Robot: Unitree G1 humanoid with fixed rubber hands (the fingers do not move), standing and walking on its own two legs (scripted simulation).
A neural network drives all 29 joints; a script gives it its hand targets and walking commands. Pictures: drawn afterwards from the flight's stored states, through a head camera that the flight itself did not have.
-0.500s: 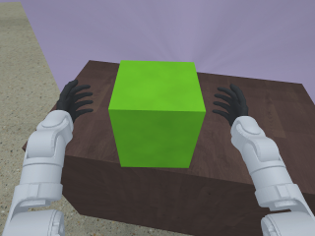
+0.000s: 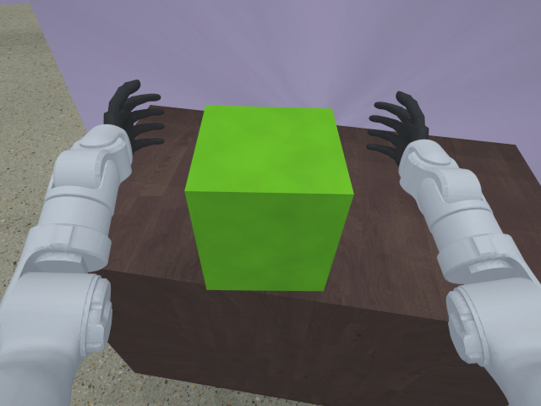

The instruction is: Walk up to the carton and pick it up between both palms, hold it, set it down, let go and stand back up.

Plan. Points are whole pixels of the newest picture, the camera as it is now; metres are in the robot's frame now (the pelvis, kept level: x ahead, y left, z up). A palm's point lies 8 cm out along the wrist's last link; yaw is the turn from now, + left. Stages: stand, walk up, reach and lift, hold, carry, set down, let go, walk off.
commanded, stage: reach and lift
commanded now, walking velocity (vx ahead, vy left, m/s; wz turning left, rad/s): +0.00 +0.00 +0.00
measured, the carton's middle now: (267, 202) +0.45 +0.00 +0.06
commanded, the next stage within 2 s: none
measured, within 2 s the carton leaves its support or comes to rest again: neither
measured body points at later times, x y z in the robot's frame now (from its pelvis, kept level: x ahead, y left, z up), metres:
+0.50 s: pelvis +0.00 +0.00 +0.00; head +0.03 +0.02 +0.45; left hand +0.46 +0.20 +0.13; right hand +0.44 -0.18 +0.12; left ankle +0.01 +0.12 -0.75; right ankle -0.02 -0.12 -0.75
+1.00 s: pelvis -0.01 +0.00 -0.02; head +0.04 +0.02 +0.43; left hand +0.46 +0.19 +0.08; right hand +0.44 -0.18 +0.09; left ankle +0.01 +0.12 -0.75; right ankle -0.02 -0.12 -0.75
